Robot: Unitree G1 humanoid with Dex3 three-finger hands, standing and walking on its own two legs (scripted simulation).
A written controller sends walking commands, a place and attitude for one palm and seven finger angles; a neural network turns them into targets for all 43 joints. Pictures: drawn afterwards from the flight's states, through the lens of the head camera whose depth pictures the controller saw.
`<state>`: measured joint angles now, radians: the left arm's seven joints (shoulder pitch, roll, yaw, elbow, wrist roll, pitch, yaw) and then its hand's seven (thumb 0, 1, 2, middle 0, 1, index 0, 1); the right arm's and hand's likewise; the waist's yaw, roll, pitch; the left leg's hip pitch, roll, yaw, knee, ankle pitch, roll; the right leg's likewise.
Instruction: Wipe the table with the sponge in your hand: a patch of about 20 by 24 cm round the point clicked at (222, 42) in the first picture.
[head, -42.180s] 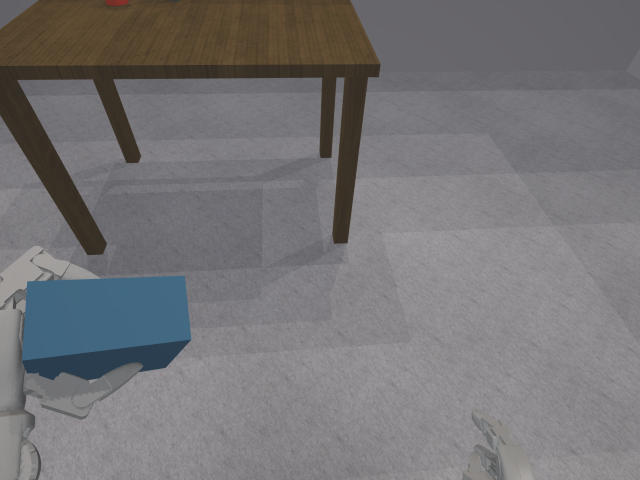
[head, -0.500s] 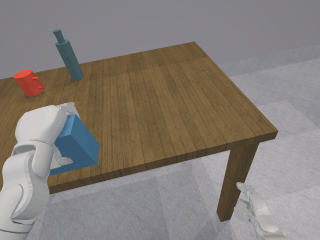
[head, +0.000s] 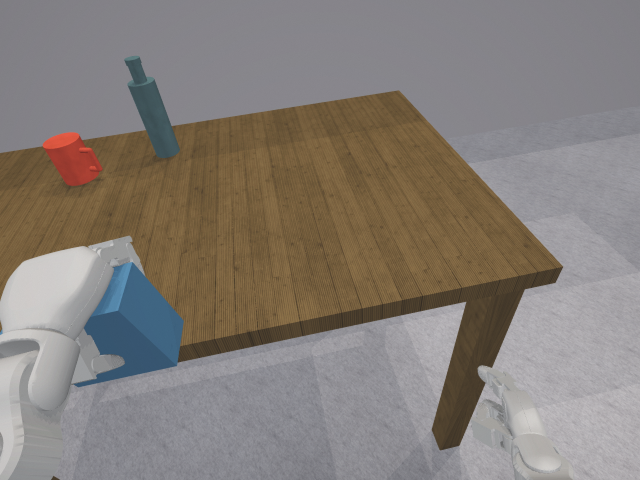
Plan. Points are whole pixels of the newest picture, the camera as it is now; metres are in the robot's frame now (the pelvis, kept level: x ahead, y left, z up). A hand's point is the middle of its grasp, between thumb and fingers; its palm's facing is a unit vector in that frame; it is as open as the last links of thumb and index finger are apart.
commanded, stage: bring the sponge back beside the body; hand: left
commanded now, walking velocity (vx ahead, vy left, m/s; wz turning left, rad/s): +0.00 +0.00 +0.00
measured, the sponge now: (114, 336) +0.20 +0.29 +0.12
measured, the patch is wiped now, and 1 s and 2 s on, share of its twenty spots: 1.00 1.00 1.00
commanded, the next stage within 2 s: step back with the hand held close in 0.24 s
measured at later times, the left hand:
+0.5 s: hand (130, 298) +0.22 +0.26 +0.17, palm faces +0.31 -0.74 -0.59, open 10.4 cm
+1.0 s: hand (128, 308) +0.19 +0.23 +0.19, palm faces +0.30 -0.84 -0.46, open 10.4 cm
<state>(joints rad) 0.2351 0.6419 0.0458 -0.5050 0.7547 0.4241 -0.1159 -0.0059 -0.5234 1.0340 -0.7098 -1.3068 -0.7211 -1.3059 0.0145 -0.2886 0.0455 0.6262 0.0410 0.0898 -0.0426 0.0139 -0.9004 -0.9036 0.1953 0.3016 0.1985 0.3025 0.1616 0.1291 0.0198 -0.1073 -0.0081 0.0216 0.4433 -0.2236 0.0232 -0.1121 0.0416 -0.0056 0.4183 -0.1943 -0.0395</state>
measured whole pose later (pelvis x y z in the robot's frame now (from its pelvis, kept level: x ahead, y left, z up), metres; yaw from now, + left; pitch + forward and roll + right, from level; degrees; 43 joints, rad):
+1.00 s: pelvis -0.03 +0.02 -0.01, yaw -1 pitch +1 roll -2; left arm 0.51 0.44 0.39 -0.66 -0.07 -0.11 0.12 -0.01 -0.52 1.03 -0.71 -1.31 -0.72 -1.31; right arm 0.18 -0.22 0.00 0.61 0.03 0.04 -0.04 0.01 -0.90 -0.90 0.20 0.30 0.20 0.30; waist -0.05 0.03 -0.01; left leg -0.40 -0.02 0.01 0.62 -0.25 0.04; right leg -0.38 0.05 0.00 0.54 -0.18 -0.01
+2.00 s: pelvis -0.30 +0.04 -0.02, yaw -4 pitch +0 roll -1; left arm 0.42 0.44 0.39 -0.63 -0.06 -0.15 0.14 -0.01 -0.53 1.03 -0.71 -1.31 -0.72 -1.31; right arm 0.25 -0.25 -0.02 0.62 0.02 -0.05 -0.08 0.01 -0.90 -0.90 0.20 0.30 0.20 0.30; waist -0.05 0.01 -0.08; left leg -0.35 0.04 -0.02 0.62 -0.34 0.02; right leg -0.42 0.00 -0.02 0.67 -0.35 0.00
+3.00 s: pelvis -0.37 +0.03 -0.01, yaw +0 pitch -1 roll -1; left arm 0.32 0.40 0.45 -0.52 -0.05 -0.12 0.16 -0.01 -0.53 1.04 -0.71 -1.31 -0.72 -1.31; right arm 0.20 -0.23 -0.01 0.64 0.03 -0.09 -0.06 0.01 -0.90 -0.90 0.19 0.30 0.20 0.30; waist -0.03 0.04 0.01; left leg -0.30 0.05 0.00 0.60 -0.27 -0.02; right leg -0.24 0.03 -0.06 0.56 -0.30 -0.03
